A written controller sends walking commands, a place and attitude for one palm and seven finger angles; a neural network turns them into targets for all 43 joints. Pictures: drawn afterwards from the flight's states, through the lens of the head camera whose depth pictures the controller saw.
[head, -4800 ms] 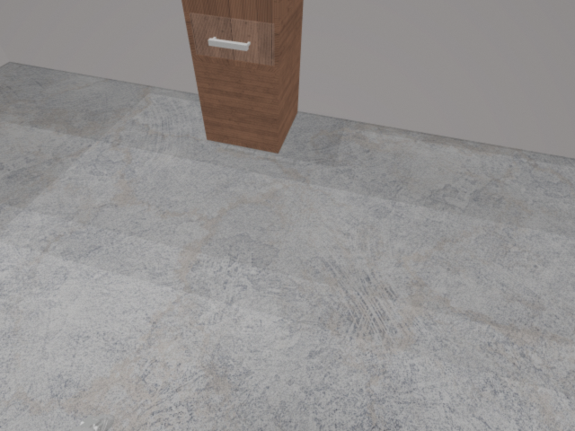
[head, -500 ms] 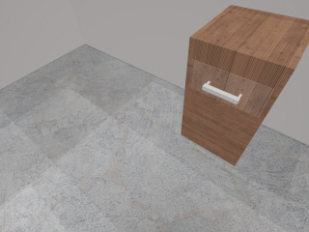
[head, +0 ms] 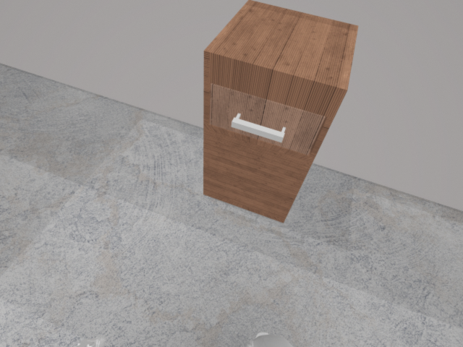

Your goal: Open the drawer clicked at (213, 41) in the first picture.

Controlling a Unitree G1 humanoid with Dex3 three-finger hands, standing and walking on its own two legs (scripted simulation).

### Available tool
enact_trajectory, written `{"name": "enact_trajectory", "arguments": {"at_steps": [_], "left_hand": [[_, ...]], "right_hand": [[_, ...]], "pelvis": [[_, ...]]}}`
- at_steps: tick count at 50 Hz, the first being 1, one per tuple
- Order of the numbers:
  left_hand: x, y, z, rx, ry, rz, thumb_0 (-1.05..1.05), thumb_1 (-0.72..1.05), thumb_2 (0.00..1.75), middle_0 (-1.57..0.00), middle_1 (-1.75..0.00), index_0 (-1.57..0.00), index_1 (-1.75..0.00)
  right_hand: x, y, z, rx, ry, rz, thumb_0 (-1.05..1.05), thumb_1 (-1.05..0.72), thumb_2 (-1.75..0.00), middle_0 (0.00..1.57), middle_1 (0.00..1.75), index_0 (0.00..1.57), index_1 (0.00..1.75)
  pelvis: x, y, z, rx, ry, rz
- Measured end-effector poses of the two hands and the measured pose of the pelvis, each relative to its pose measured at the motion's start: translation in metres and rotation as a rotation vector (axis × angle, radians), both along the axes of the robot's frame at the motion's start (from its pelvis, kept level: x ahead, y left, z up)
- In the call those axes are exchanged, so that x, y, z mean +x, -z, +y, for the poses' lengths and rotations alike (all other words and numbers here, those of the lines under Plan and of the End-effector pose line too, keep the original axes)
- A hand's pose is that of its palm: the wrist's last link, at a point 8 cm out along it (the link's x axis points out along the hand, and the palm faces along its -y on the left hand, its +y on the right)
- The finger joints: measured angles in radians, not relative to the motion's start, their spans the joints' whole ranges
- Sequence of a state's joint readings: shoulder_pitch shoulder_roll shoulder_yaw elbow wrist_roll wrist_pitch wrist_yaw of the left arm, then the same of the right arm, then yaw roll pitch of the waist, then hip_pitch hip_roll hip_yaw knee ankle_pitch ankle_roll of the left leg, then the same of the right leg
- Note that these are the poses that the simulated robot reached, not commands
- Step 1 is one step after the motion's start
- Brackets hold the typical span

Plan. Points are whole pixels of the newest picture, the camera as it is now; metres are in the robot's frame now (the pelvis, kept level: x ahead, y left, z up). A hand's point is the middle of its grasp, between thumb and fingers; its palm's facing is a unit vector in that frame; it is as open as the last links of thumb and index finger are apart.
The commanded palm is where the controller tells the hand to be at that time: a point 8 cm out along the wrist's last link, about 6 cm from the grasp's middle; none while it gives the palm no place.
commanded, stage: turn to face it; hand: left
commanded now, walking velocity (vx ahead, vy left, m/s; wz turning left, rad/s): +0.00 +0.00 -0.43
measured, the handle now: (259, 126) +0.80 -0.06 -0.18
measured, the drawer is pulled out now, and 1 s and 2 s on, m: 0.00 0.00 0.00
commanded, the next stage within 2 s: take the last steps up to it in 0.26 s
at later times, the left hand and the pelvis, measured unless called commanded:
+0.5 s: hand out of the picture +0.13 +0.13 -0.15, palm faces -0.21 -0.95 -0.23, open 7.3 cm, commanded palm none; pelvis -0.01 -0.03 +0.00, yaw -12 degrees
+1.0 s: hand (149, 342) +0.15 +0.16 -0.17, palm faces -0.24 -0.96 -0.16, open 7.3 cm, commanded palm none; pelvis +0.08 -0.02 +0.01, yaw -17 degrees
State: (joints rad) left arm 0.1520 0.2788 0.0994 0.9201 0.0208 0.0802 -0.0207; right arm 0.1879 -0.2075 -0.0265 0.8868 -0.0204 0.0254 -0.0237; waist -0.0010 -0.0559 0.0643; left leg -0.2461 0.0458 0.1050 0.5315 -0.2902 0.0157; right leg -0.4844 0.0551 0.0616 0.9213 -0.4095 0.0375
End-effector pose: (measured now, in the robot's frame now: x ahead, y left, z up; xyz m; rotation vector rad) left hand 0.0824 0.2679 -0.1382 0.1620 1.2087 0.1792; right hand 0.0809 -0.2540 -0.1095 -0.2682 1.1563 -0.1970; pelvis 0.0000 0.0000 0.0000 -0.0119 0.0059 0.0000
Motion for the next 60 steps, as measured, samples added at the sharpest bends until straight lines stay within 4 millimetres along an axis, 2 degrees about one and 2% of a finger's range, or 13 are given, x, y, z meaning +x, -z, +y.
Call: {"name": "enact_trajectory", "arguments": {"at_steps": [4, 8, 13, 16, 20, 24, 28, 36, 40, 45, 49, 55, 60], "left_hand": [[0.015, -0.007, 0.001, -0.008, 0.053, -0.003, 0.0, 0.91, 0.9, -0.2, -0.3, -0.2, -0.3], [0.029, -0.009, -0.008, -0.009, 0.111, 0.008, 0.0, 0.91, 0.9, -0.2, -0.3, -0.2, -0.3], [0.054, -0.011, -0.038, -0.002, 0.205, -0.002, 0.0, 0.91, 0.9, -0.19, -0.3, -0.2, -0.3], [0.068, -0.01, -0.06, 0.014, 0.259, -0.045, 0.0, 0.91, 0.9, -0.2, -0.3, -0.2, -0.3], [0.07, -0.017, -0.082, 0.025, 0.289, -0.078, 0.0, 0.91, 0.9, -0.2, -0.3, -0.2, -0.3], [0.056, -0.019, -0.089, 0.012, 0.28, -0.062, 0.0, 0.91, 0.9, -0.2, -0.3, -0.21, -0.3], [0.038, -0.014, -0.087, -0.015, 0.266, -0.028, 0.0, 0.91, 0.9, -0.2, -0.3, -0.21, -0.3], [0.006, 0.016, -0.047, -0.044, 0.2, 0.108, 0.0, 0.91, 0.9, -0.2, -0.3, -0.21, -0.3], [0.006, 0.015, -0.035, -0.038, 0.219, 0.195, 0.0, 0.91, 0.9, -0.2, -0.3, -0.2, -0.3], [0.035, 0.002, -0.039, -0.043, 0.235, 0.181, 0.01, 0.91, 0.9, -0.2, -0.3, -0.2, -0.3], [0.066, -0.002, -0.055, -0.043, 0.256, 0.163, 0.0, 0.91, 0.9, -0.19, -0.3, -0.2, -0.3], [0.131, -0.002, -0.1, -0.035, 0.326, 0.124, 0.0, 0.92, 0.9, -0.19, -0.3, -0.2, -0.3], [0.198, 0.002, -0.152, -0.024, 0.38, 0.024, 0.0, 0.92, 0.9, -0.19, -0.3, -0.2, -0.3]], "right_hand": [[-0.026, -0.002, 0.009, 0.015, 0.057, 0.039, 0.01, -0.9, -0.9, 0.2, 0.3, 0.2, 0.3], [-0.053, 0.003, 0.013, 0.042, 0.126, 0.07, 0.01, -0.9, -0.9, 0.2, 0.3, 0.2, 0.3], [-0.093, 0.018, 0.005, 0.085, 0.225, 0.124, 0.01, -0.9, -0.9, 0.2, 0.3, 0.2, 0.3], [-0.118, 0.034, -0.006, 0.113, 0.281, 0.16, 0.01, -0.9, -0.9, 0.2, 0.3, 0.2, 0.3], [-0.138, 0.044, -0.018, 0.116, 0.324, 0.215, 0.01, -0.9, -0.9, 0.2, 0.3, 0.2, 0.3], [-0.137, 0.037, -0.023, 0.116, 0.324, 0.197, 0.01, -0.91, -0.9, 0.2, 0.3, 0.2, 0.3], [-0.124, 0.028, -0.022, 0.113, 0.311, 0.15, 0.01, -0.91, -0.9, 0.2, 0.3, 0.2, 0.3], [-0.077, 0.016, -0.006, 0.058, 0.275, 0.04, 0.01, -0.91, -0.9, 0.2, 0.3, 0.2, 0.3], [-0.078, 0.012, 0.011, 0.058, 0.309, 0.037, 0.01, -0.91, -0.9, 0.2, 0.3, 0.2, 0.3], [-0.098, 0.01, 0.037, 0.113, 0.361, 0.15, 0.0, -0.9, -0.9, 0.2, 0.3, 0.2, 0.3], [-0.113, 0.012, 0.053, 0.168, 0.414, 0.241, 0.01, -0.9, -0.9, 0.2, 0.3, 0.2, 0.3], [-0.125, 0.019, 0.06, 0.247, 0.498, 0.351, 0.01, -0.9, -0.9, 0.2, 0.3, 0.2, 0.3], [-0.12, 0.036, 0.04, 0.304, 0.534, 0.433, 0.01, -0.9, -0.9, 0.2, 0.3, 0.2, 0.3]], "pelvis": [[0.0, -0.006, 0.006, -0.014, 0.049, 0.0], [0.0, -0.008, 0.006, -0.021, 0.093, 0.001], [-0.002, -0.004, -0.005, -0.011, 0.147, 0.001], [-0.003, 0.006, -0.018, 0.012, 0.173, 0.001], [-0.008, 0.006, -0.024, -0.001, 0.188, -0.01], [-0.008, 0.0, -0.028, 0.003, 0.2, -0.02], [-0.004, -0.004, -0.027, 0.001, 0.21, -0.024], [0.022, 0.004, -0.009, -0.023, 0.233, -0.027], [0.037, 0.0, -0.002, -0.021, 0.261, -0.03], [0.059, -0.012, -0.005, -0.015, 0.273, -0.02], [0.077, -0.014, -0.013, -0.003, 0.285, -0.017], [0.106, -0.008, -0.041, 0.018, 0.303, -0.016], [0.137, 0.008, -0.079, 0.036, 0.302, -0.012]]}}
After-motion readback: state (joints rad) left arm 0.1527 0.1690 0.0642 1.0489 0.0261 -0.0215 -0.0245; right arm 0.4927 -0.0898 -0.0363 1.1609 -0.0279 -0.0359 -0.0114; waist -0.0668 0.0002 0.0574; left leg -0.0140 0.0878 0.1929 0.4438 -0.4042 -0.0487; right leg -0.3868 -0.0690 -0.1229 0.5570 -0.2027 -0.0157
